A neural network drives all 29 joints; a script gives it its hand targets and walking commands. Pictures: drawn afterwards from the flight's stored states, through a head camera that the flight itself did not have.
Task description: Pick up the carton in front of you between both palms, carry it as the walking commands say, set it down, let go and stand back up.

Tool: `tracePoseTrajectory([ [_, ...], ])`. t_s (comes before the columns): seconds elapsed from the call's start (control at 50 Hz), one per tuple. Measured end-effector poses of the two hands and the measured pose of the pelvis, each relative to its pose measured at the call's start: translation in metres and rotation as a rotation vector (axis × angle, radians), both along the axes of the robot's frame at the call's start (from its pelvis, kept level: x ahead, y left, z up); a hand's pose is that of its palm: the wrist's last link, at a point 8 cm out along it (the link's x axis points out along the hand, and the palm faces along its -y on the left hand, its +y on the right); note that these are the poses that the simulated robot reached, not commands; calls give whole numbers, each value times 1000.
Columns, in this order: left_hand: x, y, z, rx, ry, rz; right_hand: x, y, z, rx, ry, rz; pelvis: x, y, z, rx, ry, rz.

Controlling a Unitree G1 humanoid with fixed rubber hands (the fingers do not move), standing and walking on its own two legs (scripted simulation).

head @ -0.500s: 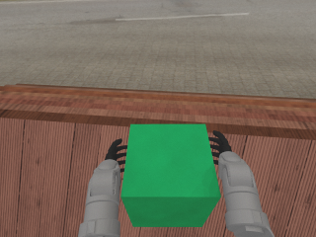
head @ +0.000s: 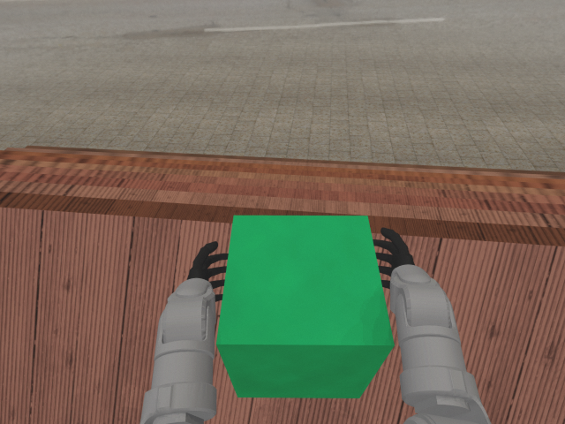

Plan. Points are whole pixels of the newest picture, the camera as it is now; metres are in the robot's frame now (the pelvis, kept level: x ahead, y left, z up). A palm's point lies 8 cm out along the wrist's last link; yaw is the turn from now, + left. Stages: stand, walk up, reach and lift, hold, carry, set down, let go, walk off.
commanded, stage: hold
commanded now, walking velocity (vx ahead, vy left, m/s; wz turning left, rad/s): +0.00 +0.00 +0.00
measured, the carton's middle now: (299, 311) +0.29 +0.00 -0.03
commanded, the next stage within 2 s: carry in 0.24 s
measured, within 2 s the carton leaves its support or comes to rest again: neither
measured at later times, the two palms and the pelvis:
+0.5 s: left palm (222, 254) +0.33 +0.11 +0.08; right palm (420, 248) +0.33 -0.19 +0.08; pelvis +0.05 -0.02 -0.01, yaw +0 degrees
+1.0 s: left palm (235, 167) +0.53 +0.11 +0.09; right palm (395, 167) +0.51 -0.19 +0.09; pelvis +0.29 -0.02 +0.00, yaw -3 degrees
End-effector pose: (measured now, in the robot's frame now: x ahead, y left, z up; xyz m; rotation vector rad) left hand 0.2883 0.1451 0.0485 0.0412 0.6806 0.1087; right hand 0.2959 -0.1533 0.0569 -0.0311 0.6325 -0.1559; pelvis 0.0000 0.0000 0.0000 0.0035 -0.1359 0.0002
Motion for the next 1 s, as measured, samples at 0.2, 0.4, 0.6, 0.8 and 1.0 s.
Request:
tracePoseTrajectory([
  [0.2,0,-1,-2,8,6,-3,1,-1,-1,-7,6,9,6,-1,1,0,3,2],
  [0.4,19,-14,9,2,-43,1,16,-14,4,27,-44,-14,22,-10,-7,5,132,-43],
  [0.6,66,-27,44,-34,-79,25,63,-28,40,74,-82,-39,86,-22,3,38,227,-6],
  [0.8,130,-5,32,-77,-17,60,122,-7,26,87,-14,-65,183,-2,-12,31,226,-60],
  [1.0,247,-38,39,-96,3,-10,217,-40,36,106,0,-159,294,-19,-1,-6,222,-61],
])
